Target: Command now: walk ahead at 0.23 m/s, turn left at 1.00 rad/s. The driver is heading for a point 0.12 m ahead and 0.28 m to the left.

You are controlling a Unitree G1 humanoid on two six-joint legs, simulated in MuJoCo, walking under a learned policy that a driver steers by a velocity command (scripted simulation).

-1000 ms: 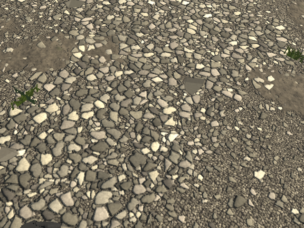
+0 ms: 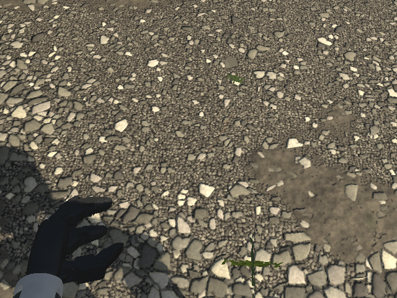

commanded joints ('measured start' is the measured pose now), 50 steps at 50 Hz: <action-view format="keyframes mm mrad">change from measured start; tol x32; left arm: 1 253 184 75 -9 6 48 7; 50 169 218 104 215 -34 140 19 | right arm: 1 121 -133 -8 -127 19 14 24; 50 -250 -34 -37 -195 6 70 52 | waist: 1 114 -143 -579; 5 61 -26 -122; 18 80 -72 -182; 20 127 310 -213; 50 137 -149 -165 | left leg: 1 -482 177 73 576 38 -117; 18 54 229 320 -574 428 38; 21 172 616 -180 -740 820 358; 35 -56 375 69 -645 590 159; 42 -394 229 233 -17 47 -28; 50 -177 255 379 -373 281 -26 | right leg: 1 900 -581 628 -44 330 -364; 5 276 -306 130 -224 115 -205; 16 320 -366 -84 -231 -3 -205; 21 -89 -103 -131 500 -622 74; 50 470 -398 -149 -133 182 -148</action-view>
